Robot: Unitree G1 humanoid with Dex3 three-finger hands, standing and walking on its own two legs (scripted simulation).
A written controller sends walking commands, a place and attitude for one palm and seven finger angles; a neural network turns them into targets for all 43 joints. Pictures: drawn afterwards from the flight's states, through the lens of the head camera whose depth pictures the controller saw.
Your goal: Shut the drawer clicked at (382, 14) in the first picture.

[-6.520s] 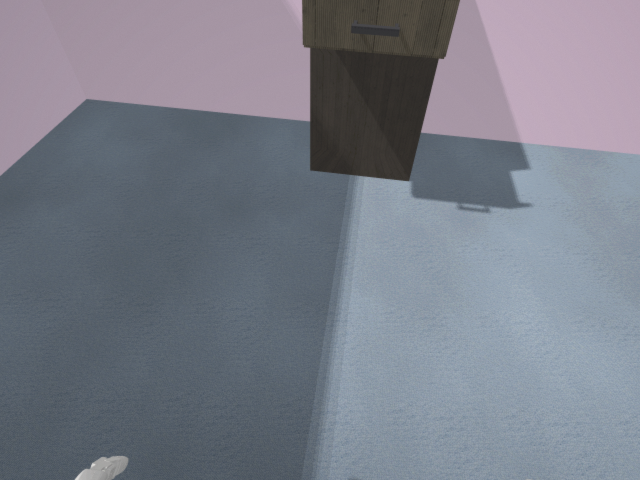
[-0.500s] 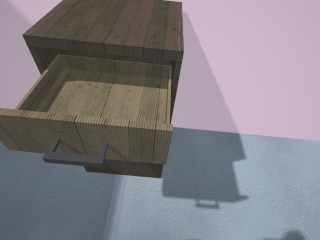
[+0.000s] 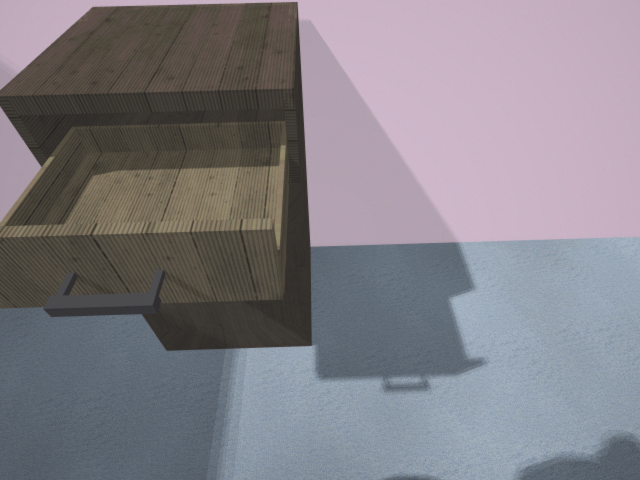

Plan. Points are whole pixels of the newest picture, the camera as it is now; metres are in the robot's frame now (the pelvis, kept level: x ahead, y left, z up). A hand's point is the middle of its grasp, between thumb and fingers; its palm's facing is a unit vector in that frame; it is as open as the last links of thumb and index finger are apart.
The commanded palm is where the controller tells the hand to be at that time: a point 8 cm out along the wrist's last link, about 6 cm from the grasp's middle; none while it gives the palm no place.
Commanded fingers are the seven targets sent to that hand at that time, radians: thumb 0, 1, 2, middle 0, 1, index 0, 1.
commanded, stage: come to a stop and stand still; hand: left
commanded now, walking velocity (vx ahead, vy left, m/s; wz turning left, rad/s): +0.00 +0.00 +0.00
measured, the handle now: (109, 291) +0.34 +0.31 +0.04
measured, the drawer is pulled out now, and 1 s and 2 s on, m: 0.29 0.29 0.29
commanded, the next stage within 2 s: look again from close up in 0.36 s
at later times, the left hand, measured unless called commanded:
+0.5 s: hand out of the picture -0.04 +0.16 -0.17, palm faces +0.03 -0.98 -0.17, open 7.4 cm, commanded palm none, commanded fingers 0.00 0.90 0.90 -0.20 -0.30 -0.20 -0.30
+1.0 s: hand out of the picture -0.04 +0.22 -0.18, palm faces +0.05 -0.98 -0.20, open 7.4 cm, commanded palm none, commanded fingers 0.00 0.90 0.90 -0.20 -0.30 -0.20 -0.30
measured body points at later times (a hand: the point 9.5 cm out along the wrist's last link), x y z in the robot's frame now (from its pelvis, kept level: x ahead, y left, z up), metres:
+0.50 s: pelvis -0.03 +0.00 +0.00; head -0.02 +0.00 +0.45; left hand -0.04 +0.21 -0.16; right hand -0.05 -0.20 -0.16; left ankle +0.00 +0.14 -0.74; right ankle +0.00 -0.10 -0.74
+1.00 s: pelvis -0.04 +0.04 +0.00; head -0.04 +0.05 +0.45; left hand -0.04 +0.27 -0.16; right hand -0.01 -0.18 -0.15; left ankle +0.00 +0.14 -0.74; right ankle +0.00 -0.10 -0.74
